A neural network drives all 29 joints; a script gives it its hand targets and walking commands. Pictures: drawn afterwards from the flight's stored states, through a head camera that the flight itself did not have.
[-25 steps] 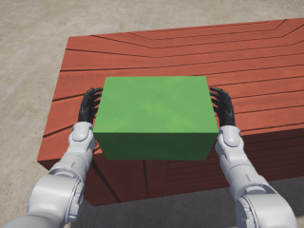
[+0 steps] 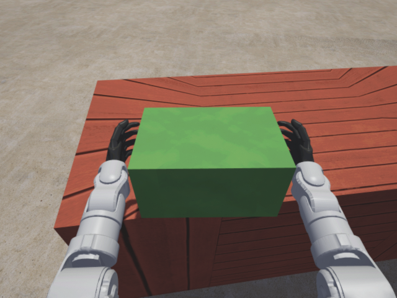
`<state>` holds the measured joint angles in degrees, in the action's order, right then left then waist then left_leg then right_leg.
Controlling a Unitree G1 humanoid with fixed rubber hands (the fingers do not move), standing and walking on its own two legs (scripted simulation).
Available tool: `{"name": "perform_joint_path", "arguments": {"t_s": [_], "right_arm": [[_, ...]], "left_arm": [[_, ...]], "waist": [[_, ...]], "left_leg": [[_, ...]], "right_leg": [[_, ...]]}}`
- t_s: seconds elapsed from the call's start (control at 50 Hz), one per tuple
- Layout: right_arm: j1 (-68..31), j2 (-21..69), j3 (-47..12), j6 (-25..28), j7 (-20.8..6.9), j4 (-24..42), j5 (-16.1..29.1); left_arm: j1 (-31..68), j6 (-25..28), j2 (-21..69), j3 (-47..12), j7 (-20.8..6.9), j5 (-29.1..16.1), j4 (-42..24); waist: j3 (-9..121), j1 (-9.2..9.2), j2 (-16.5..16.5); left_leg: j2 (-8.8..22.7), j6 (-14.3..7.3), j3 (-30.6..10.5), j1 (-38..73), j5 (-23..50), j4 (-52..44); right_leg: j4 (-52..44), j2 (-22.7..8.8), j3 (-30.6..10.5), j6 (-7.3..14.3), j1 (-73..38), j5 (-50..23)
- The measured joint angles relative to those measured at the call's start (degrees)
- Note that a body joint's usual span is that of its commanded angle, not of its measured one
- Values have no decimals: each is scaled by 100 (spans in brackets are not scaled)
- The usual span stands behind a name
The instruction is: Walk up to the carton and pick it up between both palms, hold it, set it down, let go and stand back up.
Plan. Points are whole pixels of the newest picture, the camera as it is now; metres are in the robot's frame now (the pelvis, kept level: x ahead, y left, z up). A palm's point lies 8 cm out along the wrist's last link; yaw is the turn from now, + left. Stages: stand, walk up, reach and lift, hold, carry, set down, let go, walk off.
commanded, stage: reach and lift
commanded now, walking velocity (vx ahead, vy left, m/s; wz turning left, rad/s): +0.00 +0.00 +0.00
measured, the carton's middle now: (208, 160) +0.38 -0.02 +0.08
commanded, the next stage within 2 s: hold in 1.20 s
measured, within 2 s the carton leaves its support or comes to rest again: neither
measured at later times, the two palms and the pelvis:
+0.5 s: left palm (102, 158) +0.34 +0.19 +0.14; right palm (298, 155) +0.34 -0.19 +0.14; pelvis -0.01 -0.01 +0.00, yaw +1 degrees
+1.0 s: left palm (104, 152) +0.34 +0.18 +0.15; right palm (303, 148) +0.35 -0.20 +0.15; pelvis -0.01 +0.00 +0.00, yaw +1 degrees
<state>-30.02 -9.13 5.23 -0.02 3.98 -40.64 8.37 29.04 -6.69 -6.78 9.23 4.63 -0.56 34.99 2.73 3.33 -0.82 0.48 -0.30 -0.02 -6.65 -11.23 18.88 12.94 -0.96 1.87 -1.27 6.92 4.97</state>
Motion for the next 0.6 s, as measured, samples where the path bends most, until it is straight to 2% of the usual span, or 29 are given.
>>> {"name": "perform_joint_path", "arguments": {"t_s": [0.12, 0.24, 0.38, 0.6], "right_arm": [[295, -32, -118, -482, -21, 741, 136], [272, 60, -70, -924, -35, 1098, 38], [164, 245, 121, -1164, -83, 1173, -221], [20, 315, 321, -1224, -213, 1051, -422]], "left_arm": [[-504, -796, 198, 139, -29, 255, -1283], [-589, -1402, 341, 429, -268, 583, -1966], [-456, -1767, 400, 676, -517, 831, -2198], [-245, -1977, 441, 766, -574, 992, -2182]], "waist": [[-96, 13, -38], [-177, 8, -83], [-227, -18, -104], [-203, 15, -103]], "left_leg": [[27, 25, -38, 197, -21, -26], [17, 42, -79, 347, 37, -110], [-14, 42, -110, 383, 126, -180], [-48, 21, -92, 327, 167, -181]], "right_leg": [[-11, 34, 14, 26, -197, 37], [5, 30, 35, 44, -313, 45], [15, 2, 52, 48, -327, 13], [56, -28, 24, 30, -248, -8]]}}
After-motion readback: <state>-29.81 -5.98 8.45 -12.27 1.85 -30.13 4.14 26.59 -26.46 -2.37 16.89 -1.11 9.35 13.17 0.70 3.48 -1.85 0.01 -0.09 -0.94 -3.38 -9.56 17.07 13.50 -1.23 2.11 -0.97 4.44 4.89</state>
